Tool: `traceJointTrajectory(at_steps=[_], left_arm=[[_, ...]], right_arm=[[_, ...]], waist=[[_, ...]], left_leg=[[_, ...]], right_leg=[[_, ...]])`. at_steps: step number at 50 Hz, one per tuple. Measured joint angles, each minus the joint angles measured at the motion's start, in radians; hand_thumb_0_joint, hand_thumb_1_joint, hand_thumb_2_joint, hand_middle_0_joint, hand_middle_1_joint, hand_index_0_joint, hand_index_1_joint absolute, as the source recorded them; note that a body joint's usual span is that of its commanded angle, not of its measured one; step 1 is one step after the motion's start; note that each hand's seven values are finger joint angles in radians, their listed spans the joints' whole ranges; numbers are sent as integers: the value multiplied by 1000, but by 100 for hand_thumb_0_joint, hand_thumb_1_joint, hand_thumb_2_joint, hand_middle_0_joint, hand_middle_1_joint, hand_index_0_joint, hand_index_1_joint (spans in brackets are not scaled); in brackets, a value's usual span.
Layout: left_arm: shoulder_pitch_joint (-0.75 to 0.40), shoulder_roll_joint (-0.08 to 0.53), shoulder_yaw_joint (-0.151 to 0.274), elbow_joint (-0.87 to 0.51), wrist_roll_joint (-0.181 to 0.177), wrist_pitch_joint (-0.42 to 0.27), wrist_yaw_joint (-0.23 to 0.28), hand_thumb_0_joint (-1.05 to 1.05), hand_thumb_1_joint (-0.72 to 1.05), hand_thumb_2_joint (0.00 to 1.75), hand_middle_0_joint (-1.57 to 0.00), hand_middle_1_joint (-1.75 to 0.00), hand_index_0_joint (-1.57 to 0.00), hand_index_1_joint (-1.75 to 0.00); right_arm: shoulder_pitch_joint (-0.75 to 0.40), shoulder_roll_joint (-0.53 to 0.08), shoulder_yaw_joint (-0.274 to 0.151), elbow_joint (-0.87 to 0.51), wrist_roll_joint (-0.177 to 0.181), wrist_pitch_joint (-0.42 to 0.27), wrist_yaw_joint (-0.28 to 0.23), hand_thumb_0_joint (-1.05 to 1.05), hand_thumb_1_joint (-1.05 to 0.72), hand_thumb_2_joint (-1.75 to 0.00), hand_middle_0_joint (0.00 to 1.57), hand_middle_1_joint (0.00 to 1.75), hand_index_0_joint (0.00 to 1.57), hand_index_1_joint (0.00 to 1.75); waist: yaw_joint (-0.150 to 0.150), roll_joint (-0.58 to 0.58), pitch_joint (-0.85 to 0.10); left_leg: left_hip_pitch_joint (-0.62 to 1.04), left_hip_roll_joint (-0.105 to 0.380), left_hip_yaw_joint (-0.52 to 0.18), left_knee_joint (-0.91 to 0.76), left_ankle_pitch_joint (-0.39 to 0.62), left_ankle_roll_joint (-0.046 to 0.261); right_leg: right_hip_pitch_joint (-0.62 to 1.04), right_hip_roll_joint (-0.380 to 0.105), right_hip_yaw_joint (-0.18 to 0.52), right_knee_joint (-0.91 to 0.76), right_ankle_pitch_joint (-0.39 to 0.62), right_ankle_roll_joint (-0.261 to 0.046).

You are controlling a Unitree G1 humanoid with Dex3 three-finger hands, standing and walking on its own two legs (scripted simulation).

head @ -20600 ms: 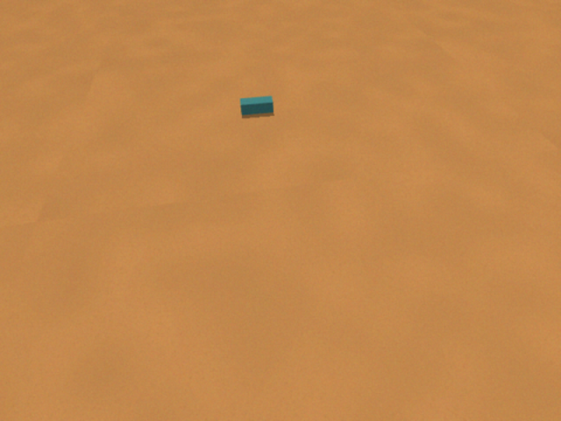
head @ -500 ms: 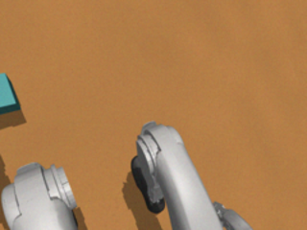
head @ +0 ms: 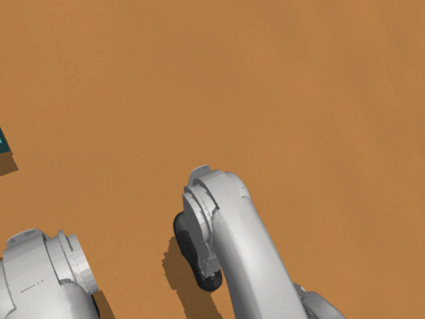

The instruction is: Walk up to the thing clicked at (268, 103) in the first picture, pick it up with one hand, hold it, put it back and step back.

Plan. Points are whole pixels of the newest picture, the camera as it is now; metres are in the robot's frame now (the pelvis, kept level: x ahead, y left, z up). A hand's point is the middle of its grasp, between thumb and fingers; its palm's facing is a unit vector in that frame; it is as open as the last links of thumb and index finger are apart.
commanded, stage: close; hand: left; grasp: from above
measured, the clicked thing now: out of the picture +0.48 +0.32 -0.27
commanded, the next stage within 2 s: settle in 1.30 s
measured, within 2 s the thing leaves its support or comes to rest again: leaves its support in 1.74 s
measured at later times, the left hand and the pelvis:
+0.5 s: hand out of the picture +0.46 +0.32 -0.24, palm faces -0.44 -0.13 -0.89, open 11.3 cm; pelvis +0.00 +0.00 +0.00, yaw +0 degrees
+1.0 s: hand out of the picture +0.47 +0.32 -0.23, palm faces -0.43 -0.12 -0.90, open 11.1 cm; pelvis +0.00 +0.00 +0.00, yaw -1 degrees
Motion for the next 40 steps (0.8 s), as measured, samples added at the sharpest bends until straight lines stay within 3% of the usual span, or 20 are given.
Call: traceJointTrajectory(at_steps=[17,40], left_arm=[[21,0,18,-35,-37,19,-39,0,-15,80,-29,-99,-33,-94],[3,12,-17,-19,-33,3,-24,-1,-7,65,-42,-84,-44,-79]], right_arm=[[11,-13,-4,-5,11,-15,6,0,-90,-90,20,30,20,30],[-6,-7,13,-17,13,-19,2,0,-90,-90,20,30,20,30]], waist=[[5,2,5],[6,-8,13]], left_leg=[[2,2,-4,-3,-1,3],[10,4,-4,-7,7,7]], right_leg=[[6,-2,-7,-8,1,-7],[17,-3,-9,-17,11,-2]])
